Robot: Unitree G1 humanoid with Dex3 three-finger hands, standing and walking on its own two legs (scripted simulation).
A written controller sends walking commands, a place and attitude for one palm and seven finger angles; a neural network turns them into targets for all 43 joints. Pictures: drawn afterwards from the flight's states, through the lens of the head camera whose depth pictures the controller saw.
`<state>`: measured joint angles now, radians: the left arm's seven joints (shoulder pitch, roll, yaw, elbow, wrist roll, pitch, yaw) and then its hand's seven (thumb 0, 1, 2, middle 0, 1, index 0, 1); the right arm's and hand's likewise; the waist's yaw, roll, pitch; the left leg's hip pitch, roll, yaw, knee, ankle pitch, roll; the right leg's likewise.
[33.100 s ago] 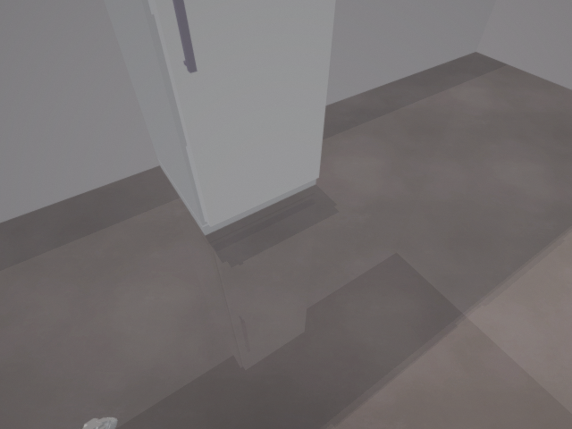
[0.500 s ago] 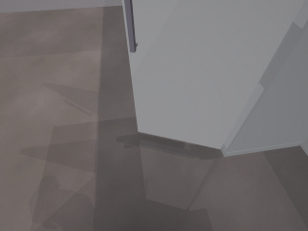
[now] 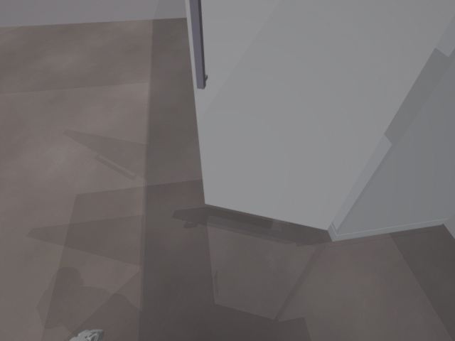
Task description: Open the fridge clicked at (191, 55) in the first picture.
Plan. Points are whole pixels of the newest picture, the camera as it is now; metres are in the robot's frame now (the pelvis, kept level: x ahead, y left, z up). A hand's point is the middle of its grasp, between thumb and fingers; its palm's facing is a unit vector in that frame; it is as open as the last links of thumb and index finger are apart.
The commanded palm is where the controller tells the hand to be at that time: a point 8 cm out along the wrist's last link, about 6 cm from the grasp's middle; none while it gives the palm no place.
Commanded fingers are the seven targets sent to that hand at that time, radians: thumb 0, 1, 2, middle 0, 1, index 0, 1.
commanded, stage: look to check the result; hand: left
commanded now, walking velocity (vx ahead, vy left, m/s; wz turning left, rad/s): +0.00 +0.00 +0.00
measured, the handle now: out of the picture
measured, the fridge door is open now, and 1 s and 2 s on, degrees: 67 67 67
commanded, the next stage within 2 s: stand and wait in 0.52 s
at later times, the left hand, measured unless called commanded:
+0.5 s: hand out of the picture +0.11 +0.24 -0.16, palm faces -0.05 -0.94 -0.33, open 7.4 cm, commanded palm none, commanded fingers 0.00 0.90 0.90 -0.20 -0.30 -0.20 -0.30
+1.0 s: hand out of the picture +0.12 +0.23 -0.15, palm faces -0.06 -0.94 -0.33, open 7.4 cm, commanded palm none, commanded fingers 0.00 0.90 0.90 -0.20 -0.30 -0.20 -0.30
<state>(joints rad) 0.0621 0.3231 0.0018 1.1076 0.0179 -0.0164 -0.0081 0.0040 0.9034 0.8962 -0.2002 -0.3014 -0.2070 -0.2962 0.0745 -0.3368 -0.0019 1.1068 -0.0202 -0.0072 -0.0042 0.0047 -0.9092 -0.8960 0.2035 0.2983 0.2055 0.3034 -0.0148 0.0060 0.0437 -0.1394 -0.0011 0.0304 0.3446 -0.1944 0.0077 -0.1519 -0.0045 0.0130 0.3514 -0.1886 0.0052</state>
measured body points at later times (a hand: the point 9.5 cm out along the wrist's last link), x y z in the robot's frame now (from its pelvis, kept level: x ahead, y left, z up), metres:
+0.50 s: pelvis +0.02 +0.00 +0.00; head +0.04 -0.01 +0.45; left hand +0.11 +0.29 -0.13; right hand +0.09 -0.30 -0.14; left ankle -0.01 +0.11 -0.75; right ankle +0.00 -0.12 -0.75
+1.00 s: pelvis +0.02 -0.01 +0.00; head +0.04 -0.01 +0.45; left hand +0.12 +0.28 -0.13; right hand +0.09 -0.31 -0.13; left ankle -0.01 +0.11 -0.75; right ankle +0.00 -0.12 -0.75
